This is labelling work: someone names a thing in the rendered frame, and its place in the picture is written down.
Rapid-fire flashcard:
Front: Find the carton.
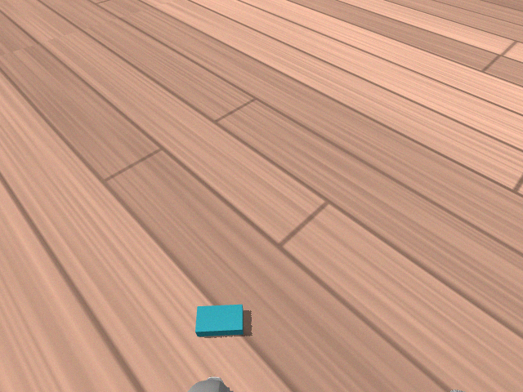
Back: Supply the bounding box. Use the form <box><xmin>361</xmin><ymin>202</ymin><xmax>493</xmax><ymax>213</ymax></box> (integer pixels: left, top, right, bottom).
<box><xmin>195</xmin><ymin>305</ymin><xmax>244</xmax><ymax>336</ymax></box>

